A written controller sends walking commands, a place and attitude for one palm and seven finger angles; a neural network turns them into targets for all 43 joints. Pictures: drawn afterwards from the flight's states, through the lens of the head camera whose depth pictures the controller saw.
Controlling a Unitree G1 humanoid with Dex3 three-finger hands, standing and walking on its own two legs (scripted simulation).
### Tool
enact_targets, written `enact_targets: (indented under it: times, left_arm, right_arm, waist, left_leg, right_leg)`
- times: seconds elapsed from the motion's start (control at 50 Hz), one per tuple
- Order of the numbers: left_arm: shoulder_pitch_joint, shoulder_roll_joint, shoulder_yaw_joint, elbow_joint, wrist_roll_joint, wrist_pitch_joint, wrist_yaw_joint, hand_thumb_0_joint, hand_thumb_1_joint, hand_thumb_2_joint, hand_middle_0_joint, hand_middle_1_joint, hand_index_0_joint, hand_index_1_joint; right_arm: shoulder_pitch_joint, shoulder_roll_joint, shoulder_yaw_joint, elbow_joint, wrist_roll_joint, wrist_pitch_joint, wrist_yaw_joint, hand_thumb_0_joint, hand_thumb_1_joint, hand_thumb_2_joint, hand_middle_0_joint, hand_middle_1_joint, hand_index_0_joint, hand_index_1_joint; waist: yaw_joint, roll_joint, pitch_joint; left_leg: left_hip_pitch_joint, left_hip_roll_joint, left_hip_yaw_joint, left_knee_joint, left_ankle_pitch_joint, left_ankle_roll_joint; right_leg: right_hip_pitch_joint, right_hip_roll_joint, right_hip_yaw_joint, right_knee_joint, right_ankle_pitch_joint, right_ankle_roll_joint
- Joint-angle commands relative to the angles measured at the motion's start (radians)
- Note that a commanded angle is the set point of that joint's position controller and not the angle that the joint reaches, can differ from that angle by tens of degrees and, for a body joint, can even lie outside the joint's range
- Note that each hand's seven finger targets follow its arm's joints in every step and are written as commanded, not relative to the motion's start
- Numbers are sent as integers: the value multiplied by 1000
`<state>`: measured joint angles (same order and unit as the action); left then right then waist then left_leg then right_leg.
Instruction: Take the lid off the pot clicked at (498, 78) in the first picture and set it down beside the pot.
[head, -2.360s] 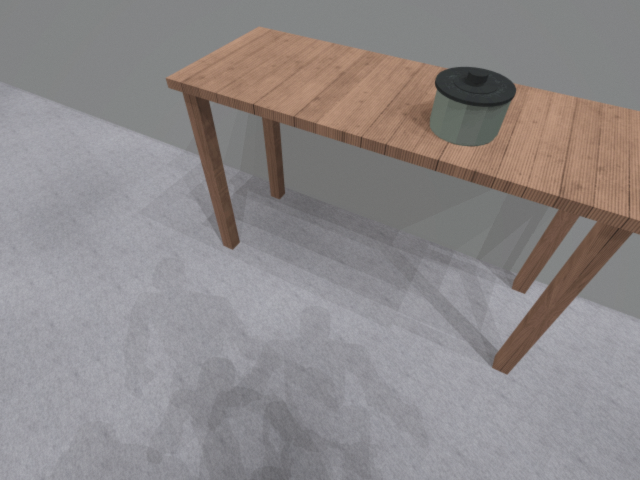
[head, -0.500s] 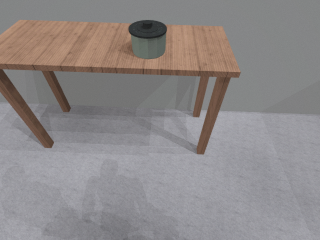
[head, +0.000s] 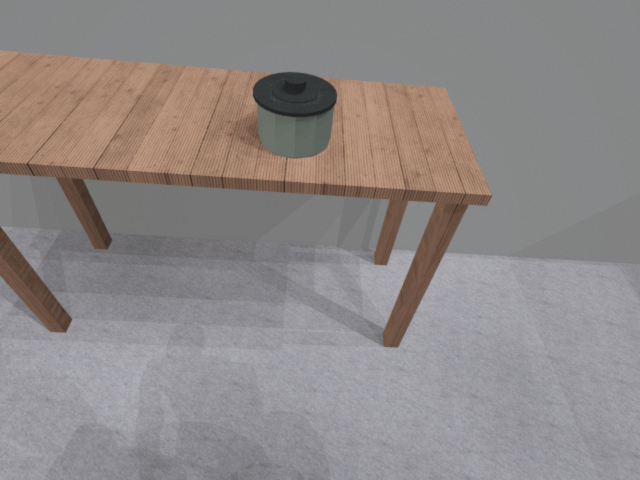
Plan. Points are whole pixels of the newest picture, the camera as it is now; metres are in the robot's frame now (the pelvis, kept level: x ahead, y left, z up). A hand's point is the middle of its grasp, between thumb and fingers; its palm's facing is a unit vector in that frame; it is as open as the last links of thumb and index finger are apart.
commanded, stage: take the last steps up to it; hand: left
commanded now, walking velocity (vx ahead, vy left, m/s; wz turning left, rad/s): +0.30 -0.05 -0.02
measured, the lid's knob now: (295, 82) +0.82 +0.10 +0.10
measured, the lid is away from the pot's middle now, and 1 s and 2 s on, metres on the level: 0.00 0.00 0.00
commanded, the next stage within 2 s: come to a stop and stand still in 0.58 s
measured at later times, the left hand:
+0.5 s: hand (234, 422) +0.24 +0.13 -0.16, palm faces +0.10 -0.97 -0.23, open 7.1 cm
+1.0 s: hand (243, 355) +0.35 +0.14 -0.17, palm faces +0.12 -0.97 -0.22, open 7.3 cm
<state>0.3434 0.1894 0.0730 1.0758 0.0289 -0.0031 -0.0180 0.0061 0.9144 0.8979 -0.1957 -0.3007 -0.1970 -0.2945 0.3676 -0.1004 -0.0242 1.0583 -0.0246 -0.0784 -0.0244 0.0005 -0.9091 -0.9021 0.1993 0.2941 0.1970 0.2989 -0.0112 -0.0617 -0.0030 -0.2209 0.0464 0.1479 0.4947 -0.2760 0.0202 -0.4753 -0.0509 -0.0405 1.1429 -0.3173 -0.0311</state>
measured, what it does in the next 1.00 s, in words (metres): walks ahead: right foot, then left foot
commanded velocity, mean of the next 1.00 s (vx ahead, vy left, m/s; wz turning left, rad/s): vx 0.06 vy -0.02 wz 0.01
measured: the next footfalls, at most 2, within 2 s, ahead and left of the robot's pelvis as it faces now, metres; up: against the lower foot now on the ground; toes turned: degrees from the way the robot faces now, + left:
right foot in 0.28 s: +0.24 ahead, -0.15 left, +0.00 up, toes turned -8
left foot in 0.68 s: +0.37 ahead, +0.08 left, +0.00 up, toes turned +10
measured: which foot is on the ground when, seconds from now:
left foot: down 0.00-0.28, up 0.30-0.66, down 0.68-1.00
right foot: up 0.00-0.26, down 0.28-0.68, up 0.70-1.00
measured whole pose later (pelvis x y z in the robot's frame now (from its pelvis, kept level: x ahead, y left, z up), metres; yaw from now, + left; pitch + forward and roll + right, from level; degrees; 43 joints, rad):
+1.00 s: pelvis +0.33 -0.05 +0.00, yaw +2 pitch -1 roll +0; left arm 0.23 0.17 0.05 1.00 0.01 0.03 0.03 0.00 0.91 0.90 -0.20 -0.30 -0.20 -0.29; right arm 0.11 -0.16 -0.04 1.01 -0.02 0.02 -0.04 -0.01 -0.93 -0.90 0.20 0.29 0.20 0.30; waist 0.02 -0.01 0.11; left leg -0.23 0.05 0.12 0.50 -0.25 0.01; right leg -0.37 -0.05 -0.04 0.76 -0.38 0.01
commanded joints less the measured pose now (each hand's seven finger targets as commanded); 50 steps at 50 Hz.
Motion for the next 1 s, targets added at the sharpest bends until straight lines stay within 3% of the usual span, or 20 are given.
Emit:
enact_targets:
  times: [0.0,0.12,0.18,0.22,0.24,0.26,0.28,0.32,0.34,0.4,0.56,0.62,0.64,0.66,0.68,0.72,0.76,0.78,0.92,0.98]
  left_arm:
    - [-37,5,-5,-90,-2,-18,-13,0,900,900,-200,-300,-200,-300]
    - [-197,2,0,-152,-6,-26,-17,0,900,900,-200,-300,-200,-300]
    - [-177,10,11,-147,-3,-35,-19,0,900,900,-200,-300,-200,-300]
    - [11,66,25,-84,1,-48,-8,0,900,900,-200,-300,-200,-300]
    - [161,155,49,-44,7,-62,4,0,900,900,-200,-300,-200,-300]
    - [266,262,66,-27,-7,-64,15,0,900,900,-200,-300,-200,-300]
    - [213,243,62,-28,-16,-63,21,0,900,900,-200,-300,-200,-300]
    - [48,133,34,-69,-14,-61,35,0,900,900,-200,-300,-200,-300]
    - [-1,84,17,-78,-8,-68,38,0,900,900,-200,-300,-200,-300]
    - [-21,44,6,-80,2,-78,40,0,900,900,-200,-300,-200,-300]
    - [47,118,0,-33,-6,-71,32,0,900,900,-200,-300,-200,-300]
    - [39,112,-3,-21,-12,-58,31,0,900,900,-200,-300,-200,-300]
    - [46,82,-10,-30,-14,-56,28,0,900,900,-200,-300,-200,-300]
    - [69,35,-15,-51,-23,-54,24,0,900,900,-200,-300,-200,-300]
    - [36,52,-20,-68,-15,-54,32,0,900,900,-200,-300,-200,-300]
    - [30,34,-24,-39,-24,-31,45,0,900,900,-200,-300,-200,-300]
    - [75,13,-35,-4,-22,-9,47,0,900,900,-200,-300,-200,-300]
    - [86,16,-35,0,-20,3,50,0,900,900,-200,-300,-200,-300]
    - [36,56,0,-84,-15,33,54,0,900,900,-200,-300,-200,-300]
    - [66,66,6,-90,-8,21,51,0,900,900,-200,-300,-200,-300]
  right_arm:
    - [86,-147,-35,2,8,-20,-9,0,-900,-900,200,300,200,300]
    - [121,-151,-47,28,-1,-7,-1,0,-900,-900,200,300,200,300]
    - [98,-172,-54,30,-7,1,-2,0,-900,-900,200,300,200,300]
    - [88,-153,-51,37,1,6,3,0,-900,-900,200,300,200,300]
    - [102,-111,-42,26,12,4,12,0,-900,-900,200,300,200,300]
    - [80,-84,-29,-20,21,5,15,0,-900,-900,200,300,200,300]
    - [12,-115,-39,-27,17,9,16,0,-900,-900,200,300,200,300]
    - [-62,-108,-47,-43,7,13,16,0,-900,-900,200,300,200,300]
    - [-63,-91,-41,-34,2,22,19,0,-900,-900,200,300,200,300]
    - [-14,-63,-38,-25,-3,52,22,0,-900,-900,200,300,200,300]
    - [-180,-88,-24,-99,4,35,42,0,-900,-900,200,300,200,300]
    - [-87,-126,-27,-66,0,23,32,0,-900,-900,200,300,200,300]
    - [17,-201,-41,-43,-6,16,21,0,-900,-900,200,300,200,300]
    - [99,-306,-63,-34,-14,18,12,0,-900,-900,200,300,200,300]
    - [98,-306,-52,-28,-4,31,2,0,-900,-900,200,300,200,300]
    - [-86,-225,-18,-70,5,32,-19,0,-900,-900,200,300,200,300]
    - [-193,-187,-2,-76,9,34,-25,0,-900,-900,200,300,200,300]
    - [-196,-189,-4,-69,14,41,-27,0,-900,-900,200,300,200,300]
    - [-221,-236,-60,-94,3,90,-25,0,-900,-900,200,300,200,300]
    - [-253,-239,-70,-110,6,101,-15,0,-900,-900,200,300,200,300]
  waist:
    - [5,172,91]
    - [-37,163,137]
    - [-15,163,114]
    - [72,68,29]
    - [132,-103,-76]
    - [144,-261,-156]
    - [142,-200,-134]
    - [76,-34,-9]
    - [41,-4,38]
    - [-16,-29,47]
    - [30,-38,56]
    - [-25,-26,37]
    - [-72,119,-18]
    - [-83,343,-80]
    - [-84,315,-75]
    - [-8,211,-1]
    - [37,183,6]
    - [35,204,-17]
    - [24,226,-26]
    - [53,200,-46]
  left_leg:
    - [70,237,-183,-331,140,143]
    - [47,239,-152,-325,108,147]
    - [45,227,-131,-235,120,127]
    - [-50,150,-57,32,214,71]
    - [-245,65,19,343,42,25]
    - [-417,-32,-25,655,-336,10]
    - [-459,16,-136,797,-284,25]
    - [-461,92,-158,820,-120,20]
    - [-411,111,-152,768,-77,6]
    - [-308,109,-102,596,-44,-29]
    - [-183,39,-24,187,22,-24]
    - [59,-2,-5,6,114,-5]
    - [229,88,-126,-41,210,35]
    - [361,329,-433,-122,393,150]
    - [321,402,-497,-165,555,215]
    - [105,363,-377,-156,765,216]
    - [62,275,-210,-150,865,162]
    - [86,250,-174,-143,897,145]
    - [83,269,-176,-88,799,139]
    - [45,205,-138,12,553,75]
  right_leg:
    - [-148,-71,6,-149,76,35]
    - [-50,-53,-55,-422,115,38]
    - [89,-21,-92,-536,111,27]
    - [396,13,-94,-623,131,-3]
    - [632,-194,167,-697,-7,-79]
    - [721,-409,538,-870,-14,-166]
    - [633,-404,543,-910,-95,-179]
    - [428,-352,382,-921,-60,-177]
    - [322,-313,270,-929,56,-156]
    - [219,-255,80,-936,241,-134]
    - [319,-227,44,-878,366,-123]
    - [261,-158,-16,-704,393,-72]
    - [160,-101,-55,-502,301,-31]
    - [-22,22,-135,-238,-97,23]
    - [-69,36,-42,-67,-323,22]
    - [7,-34,60,-68,-253,35]
    - [97,-44,49,-204,-169,59]
    - [119,-35,34,-260,-135,65]
    - [134,0,20,-346,-93,37]
    - [242,0,-3,-590,141,42]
